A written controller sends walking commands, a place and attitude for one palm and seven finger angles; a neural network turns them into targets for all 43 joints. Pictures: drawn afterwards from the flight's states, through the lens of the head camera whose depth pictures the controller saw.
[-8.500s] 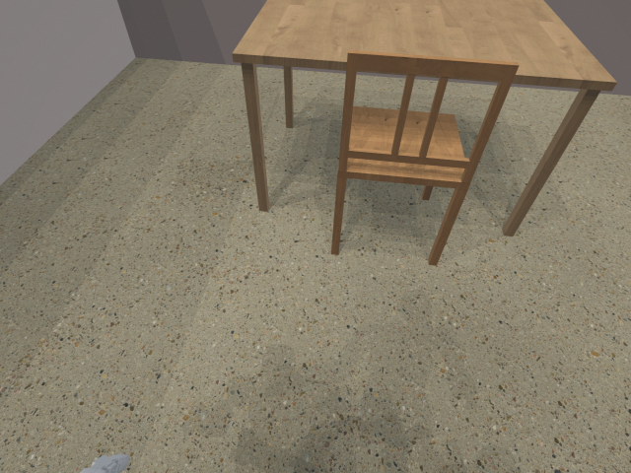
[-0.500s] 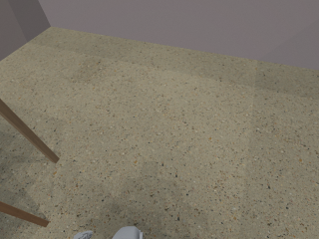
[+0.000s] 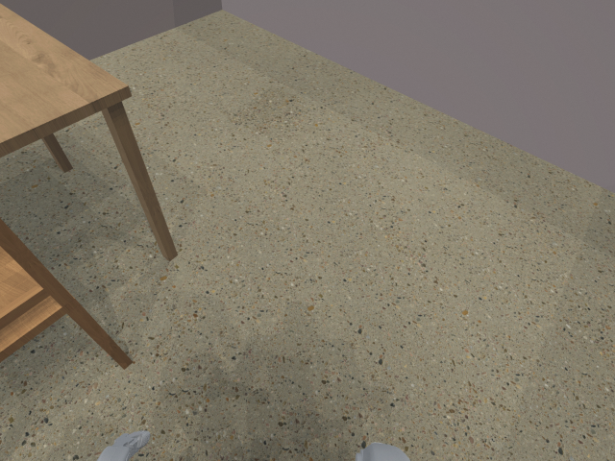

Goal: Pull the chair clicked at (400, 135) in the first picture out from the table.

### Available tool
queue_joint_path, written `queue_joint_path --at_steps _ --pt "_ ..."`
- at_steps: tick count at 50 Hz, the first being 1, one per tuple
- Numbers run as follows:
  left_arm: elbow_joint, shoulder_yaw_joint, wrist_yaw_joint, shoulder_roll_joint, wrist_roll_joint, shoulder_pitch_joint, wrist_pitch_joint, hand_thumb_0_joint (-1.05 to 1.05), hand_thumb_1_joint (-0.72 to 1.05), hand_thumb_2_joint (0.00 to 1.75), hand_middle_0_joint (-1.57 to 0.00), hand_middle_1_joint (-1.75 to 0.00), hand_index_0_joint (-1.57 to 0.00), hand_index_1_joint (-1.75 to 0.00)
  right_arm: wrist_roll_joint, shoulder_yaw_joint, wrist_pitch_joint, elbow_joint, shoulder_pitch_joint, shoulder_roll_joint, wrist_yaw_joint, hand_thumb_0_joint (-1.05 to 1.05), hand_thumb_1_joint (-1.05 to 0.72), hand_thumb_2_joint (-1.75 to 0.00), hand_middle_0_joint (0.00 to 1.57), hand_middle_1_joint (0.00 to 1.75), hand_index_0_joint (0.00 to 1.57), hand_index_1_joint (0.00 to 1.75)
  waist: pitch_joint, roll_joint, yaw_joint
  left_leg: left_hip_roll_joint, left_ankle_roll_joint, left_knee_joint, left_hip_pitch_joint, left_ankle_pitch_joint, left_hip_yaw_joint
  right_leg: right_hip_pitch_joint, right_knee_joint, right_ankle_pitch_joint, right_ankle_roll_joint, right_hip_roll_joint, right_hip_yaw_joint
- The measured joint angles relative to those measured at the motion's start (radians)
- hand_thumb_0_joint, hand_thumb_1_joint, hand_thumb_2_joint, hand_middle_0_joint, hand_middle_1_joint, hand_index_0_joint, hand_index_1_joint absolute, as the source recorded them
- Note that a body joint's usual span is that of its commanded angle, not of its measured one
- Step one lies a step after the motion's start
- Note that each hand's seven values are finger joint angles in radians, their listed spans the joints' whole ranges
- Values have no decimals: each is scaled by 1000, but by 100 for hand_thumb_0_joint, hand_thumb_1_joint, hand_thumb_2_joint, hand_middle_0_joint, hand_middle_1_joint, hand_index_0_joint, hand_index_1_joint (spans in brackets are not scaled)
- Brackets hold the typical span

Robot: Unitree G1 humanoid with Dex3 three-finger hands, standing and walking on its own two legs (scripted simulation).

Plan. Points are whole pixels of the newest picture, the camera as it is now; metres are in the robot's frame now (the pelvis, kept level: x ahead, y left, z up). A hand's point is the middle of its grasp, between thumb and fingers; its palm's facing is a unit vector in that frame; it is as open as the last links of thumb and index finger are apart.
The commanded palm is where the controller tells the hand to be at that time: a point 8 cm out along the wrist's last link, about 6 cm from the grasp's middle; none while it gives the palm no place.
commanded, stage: turn to face it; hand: left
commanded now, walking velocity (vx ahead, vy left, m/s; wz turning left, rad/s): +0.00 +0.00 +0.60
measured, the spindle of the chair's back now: out of the picture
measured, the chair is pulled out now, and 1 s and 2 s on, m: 0.00 0.00 0.00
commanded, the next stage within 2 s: take the last steps up to it in 1.46 s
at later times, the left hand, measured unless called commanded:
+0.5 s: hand out of the picture +0.02 +0.16 -0.14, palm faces +0.31 -0.91 -0.29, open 7.3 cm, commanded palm none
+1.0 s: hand out of the picture -0.09 +0.25 -0.17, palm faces +0.61 -0.76 -0.22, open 7.3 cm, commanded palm none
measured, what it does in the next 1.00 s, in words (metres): steps on the spot, turning left: right foot, then left foot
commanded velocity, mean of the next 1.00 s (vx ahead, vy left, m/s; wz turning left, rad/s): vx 0.00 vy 0.00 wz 0.59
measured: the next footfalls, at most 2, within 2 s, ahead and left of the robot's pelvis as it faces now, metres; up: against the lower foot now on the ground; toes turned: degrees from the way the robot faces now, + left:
right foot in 0.24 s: +0.06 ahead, -0.16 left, +0.00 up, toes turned +9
left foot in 0.72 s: -0.03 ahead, +0.10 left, +0.00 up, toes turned +33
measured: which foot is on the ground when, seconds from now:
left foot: down 0.00-0.24, up 0.26-0.70, down 0.72-1.00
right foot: up 0.00-0.22, down 0.24-0.72, up 0.74-1.00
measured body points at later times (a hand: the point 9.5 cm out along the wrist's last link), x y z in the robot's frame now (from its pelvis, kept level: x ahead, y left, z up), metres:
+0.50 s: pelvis +0.00 -0.05 +0.00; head +0.03 -0.08 +0.45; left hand +0.01 +0.21 -0.12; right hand +0.12 -0.31 -0.16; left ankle -0.07 +0.09 -0.65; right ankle +0.02 -0.16 -0.74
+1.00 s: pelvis -0.03 +0.03 +0.00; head -0.02 +0.08 +0.45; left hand -0.12 +0.29 -0.15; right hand +0.20 -0.12 -0.12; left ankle -0.06 +0.07 -0.74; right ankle +0.08 -0.13 -0.64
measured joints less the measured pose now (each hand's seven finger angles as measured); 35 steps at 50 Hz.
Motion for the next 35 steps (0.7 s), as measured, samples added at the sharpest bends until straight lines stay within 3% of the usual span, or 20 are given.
queue_joint_path --at_steps 8,12,13,14,16,19,22,28,33,35 --pt "-34 -13 6 -31 -9 -61 -6 1 91 89 -20 -30 -20 -30 -7 -15 14 21 55 -2 -1 1 -90 -90 20 30 20 30 -8 35 -42 -31 -24 19 -28 9 -94 90 -226 -48 -16 58 18" --pt "-56 -25 7 -43 -15 -58 -28 1 91 89 -20 -30 -20 -30 -1 -29 25 30 78 -17 -1 1 -90 -90 20 30 20 30 -17 54 -48 -55 -54 75 -67 -10 -139 210 -491 75 -34 82 10" --pt "-56 -27 9 -49 -11 -54 -38 1 91 89 -20 -30 -20 -30 5 -34 28 34 79 -25 -1 1 -90 -90 20 30 20 30 -15 67 -44 -50 -61 119 -87 -43 -141 225 -520 101 -79 88 -2" --pt "-55 -31 11 -56 -7 -49 -42 1 91 89 -20 -30 -20 -30 6 -41 33 39 77 -32 -2 1 -90 -90 20 30 20 30 -12 79 -45 -46 -74 200 -116 -127 -128 227 -512 99 -108 88 -17" --pt "-52 -41 12 -66 -3 -28 -40 0 91 89 -20 -30 -21 -30 1 -52 44 42 81 -46 0 1 -90 -90 20 30 20 30 -16 84 -49 -44 -92 410 -186 -224 -81 242 -509 84 -130 67 -47" --pt "-38 -43 12 -77 -3 11 -34 0 91 89 -20 -30 -21 -30 -6 -62 55 47 79 -65 12 1 -91 -90 20 30 20 30 -22 83 -45 -2 -115 640 -252 -185 -19 280 -548 90 -128 37 -81" --pt "-23 -42 11 -80 0 41 -36 1 91 89 -20 -30 -21 -30 -6 -64 58 48 71 -75 20 1 -91 -90 19 30 19 30 -17 74 -41 45 -136 720 -273 -135 5 304 -569 95 -124 12 -119" --pt "0 -39 8 -75 9 97 -43 1 91 89 -20 -30 -21 -30 -3 -57 71 53 21 -81 23 1 -91 -90 19 30 19 30 7 46 -9 93 -154 596 -228 -166 35 319 -564 82 -106 -35 -189" --pt "24 -28 5 -45 16 136 -32 1 91 89 -20 -30 -21 -30 4 -39 57 29 -48 -72 24 1 -91 -90 19 30 19 30 29 15 27 89 -134 356 -138 -195 100 302 -508 51 -72 -77 -239" --pt "32 -19 3 -25 13 151 -25 1 91 89 -20 -30 -21 -30 5 -32 41 8 -66 -68 26 1 -91 -90 19 30 19 30 28 1 35 77 -121 214 -79 -124 126 285 -455 22 -51 -98 -261"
